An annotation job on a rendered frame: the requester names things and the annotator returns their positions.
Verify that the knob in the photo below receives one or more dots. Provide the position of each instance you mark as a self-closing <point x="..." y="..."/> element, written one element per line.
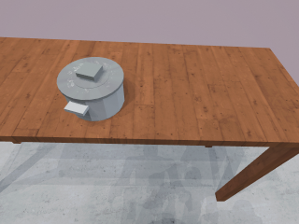
<point x="90" y="71"/>

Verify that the table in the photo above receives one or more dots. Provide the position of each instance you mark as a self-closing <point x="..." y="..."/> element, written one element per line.
<point x="174" y="95"/>

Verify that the lid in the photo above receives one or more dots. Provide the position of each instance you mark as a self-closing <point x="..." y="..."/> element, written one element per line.
<point x="84" y="90"/>

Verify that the pot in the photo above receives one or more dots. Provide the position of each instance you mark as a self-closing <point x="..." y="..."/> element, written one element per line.
<point x="97" y="110"/>

